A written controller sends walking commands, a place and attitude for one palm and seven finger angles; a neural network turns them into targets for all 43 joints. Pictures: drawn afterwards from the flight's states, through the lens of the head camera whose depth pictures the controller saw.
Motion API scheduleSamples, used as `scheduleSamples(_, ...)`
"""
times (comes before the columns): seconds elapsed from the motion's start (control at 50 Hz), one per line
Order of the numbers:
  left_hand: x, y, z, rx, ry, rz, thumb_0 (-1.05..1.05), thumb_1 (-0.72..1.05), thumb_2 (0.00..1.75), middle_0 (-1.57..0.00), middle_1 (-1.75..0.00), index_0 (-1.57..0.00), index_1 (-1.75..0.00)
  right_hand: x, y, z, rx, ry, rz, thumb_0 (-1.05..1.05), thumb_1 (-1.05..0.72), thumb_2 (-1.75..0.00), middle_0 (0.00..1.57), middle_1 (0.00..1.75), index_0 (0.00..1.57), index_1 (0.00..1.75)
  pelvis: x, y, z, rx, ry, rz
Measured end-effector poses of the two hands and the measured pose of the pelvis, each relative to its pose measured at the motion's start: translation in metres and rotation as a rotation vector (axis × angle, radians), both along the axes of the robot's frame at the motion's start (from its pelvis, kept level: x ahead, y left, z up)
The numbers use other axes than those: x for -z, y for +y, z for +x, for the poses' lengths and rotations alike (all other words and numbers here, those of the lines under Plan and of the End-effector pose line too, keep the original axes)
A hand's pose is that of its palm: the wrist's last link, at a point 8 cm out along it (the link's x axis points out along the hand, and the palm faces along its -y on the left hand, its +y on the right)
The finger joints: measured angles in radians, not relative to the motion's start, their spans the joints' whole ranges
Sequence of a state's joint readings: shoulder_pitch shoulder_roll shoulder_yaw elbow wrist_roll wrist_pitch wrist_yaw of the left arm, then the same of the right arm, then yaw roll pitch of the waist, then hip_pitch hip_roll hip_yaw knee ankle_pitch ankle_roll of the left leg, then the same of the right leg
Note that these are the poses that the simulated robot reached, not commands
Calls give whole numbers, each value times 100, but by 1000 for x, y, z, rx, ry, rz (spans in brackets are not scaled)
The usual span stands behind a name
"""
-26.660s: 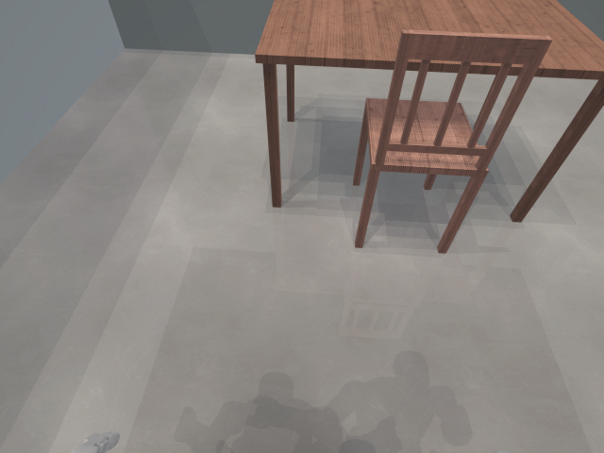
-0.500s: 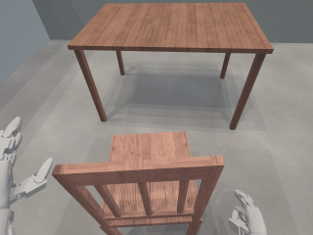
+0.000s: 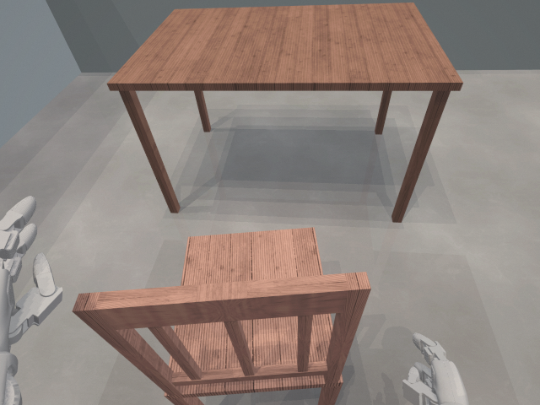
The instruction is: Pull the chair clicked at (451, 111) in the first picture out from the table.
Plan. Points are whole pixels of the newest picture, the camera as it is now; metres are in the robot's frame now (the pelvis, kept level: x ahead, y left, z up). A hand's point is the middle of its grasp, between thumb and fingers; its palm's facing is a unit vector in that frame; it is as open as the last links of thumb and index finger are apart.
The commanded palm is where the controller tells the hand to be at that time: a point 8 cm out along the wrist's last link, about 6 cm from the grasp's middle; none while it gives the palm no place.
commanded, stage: step back with the hand held close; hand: left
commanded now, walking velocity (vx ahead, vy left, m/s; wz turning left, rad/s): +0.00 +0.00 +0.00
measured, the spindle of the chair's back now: (241, 347) +0.23 +0.09 -0.09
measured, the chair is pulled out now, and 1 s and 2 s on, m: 0.66 0.66 0.66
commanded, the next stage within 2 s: stop stepping back and stand still in 1.64 s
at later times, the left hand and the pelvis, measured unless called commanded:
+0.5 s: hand (18, 345) +0.13 +0.27 +0.15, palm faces +0.35 -0.75 -0.55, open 7.4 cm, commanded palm +0.07 +0.31 +0.18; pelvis -0.07 +0.01 +0.00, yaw +0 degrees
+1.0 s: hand out of the picture +0.08 +0.28 +0.16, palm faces +0.45 -0.73 -0.51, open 7.4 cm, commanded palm +0.02 +0.32 +0.18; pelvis -0.11 +0.01 -0.02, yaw +1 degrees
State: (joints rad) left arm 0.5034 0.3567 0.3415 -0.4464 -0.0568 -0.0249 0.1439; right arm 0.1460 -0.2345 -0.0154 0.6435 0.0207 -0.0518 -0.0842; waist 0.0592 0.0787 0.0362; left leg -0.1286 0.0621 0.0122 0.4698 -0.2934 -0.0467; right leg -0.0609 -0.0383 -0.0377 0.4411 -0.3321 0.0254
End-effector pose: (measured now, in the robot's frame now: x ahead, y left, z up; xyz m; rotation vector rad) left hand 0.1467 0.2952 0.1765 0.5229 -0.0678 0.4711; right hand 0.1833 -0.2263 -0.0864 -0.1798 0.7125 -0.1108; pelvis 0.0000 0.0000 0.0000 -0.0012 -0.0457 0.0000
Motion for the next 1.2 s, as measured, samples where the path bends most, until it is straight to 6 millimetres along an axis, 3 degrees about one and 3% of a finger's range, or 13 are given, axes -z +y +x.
scheduleSamples(0.08, 2, 1, -5, -6, -6, -11, 2, 89, 89, -21, -30, -21, -30, -2, 2, -3, -6, -11, 1, 2, -90, -90, 20, 30, 20, 30, 0, 0, -4, -2, -7, 0)
scheduleSamples(0.16, -10, 4, -5, 28, -50, 26, 2, 89, 90, -21, -30, -22, -30, -2, 3, -9, -15, -4, -3, 2, -90, -90, 20, 30, 20, 30, 0, 2, -14, -4, 7, -10)
scheduleSamples(0.28, -7, 7, -11, 82, 25, 78, 1, 89, 90, -21, -30, -21, -30, 1, 2, -30, 40, 33, 5, 1, -90, -90, 20, 30, 20, 30, 0, 11, -30, 11, 39, -5)
scheduleSamples(0.4, 3, 8, -31, 111, 88, 84, 2, 89, 90, -21, -30, -22, -30, 7, 4, -60, 72, 80, -8, 1, -90, -90, 20, 30, 20, 30, 2, 15, -49, 13, 50, -1)
scheduleSamples(0.6, -4, 14, -72, 83, -20, 98, 2, 89, 90, -21, -30, -22, -30, 8, 9, -98, 50, 63, -31, 2, -90, -90, 20, 30, 20, 30, 7, 14, -83, 1, 51, -21)
scheduleSamples(0.74, 0, 24, -86, 83, -64, 89, 2, 89, 90, -21, -30, -22, -30, 3, 10, -117, 49, 33, -68, 2, -90, -90, 20, 30, 20, 30, 11, 22, -99, 1, 50, -30)
scheduleSamples(0.82, -1, 28, -92, 84, -81, 112, 2, 89, 90, -21, -30, -22, -30, 1, 13, -124, 42, 13, -66, 2, -90, -90, 20, 30, 20, 30, 13, 22, -105, -10, 49, -35)
scheduleSamples(0.98, -7, 18, -106, 90, -130, 148, 2, 89, 90, -21, -30, -22, -30, 8, 15, -129, -8, 11, -54, 2, -90, -90, 20, 30, 20, 30, 17, 13, -113, -19, 51, -32)
scheduleSamples(1.2, -8, 27, -103, 140, -163, 176, 1, 89, 90, -22, -30, -22, -30, 7, 12, -140, 42, 20, -88, 2, -90, -90, 20, 30, 20, 30, 19, 24, -122, -9, 55, -46)
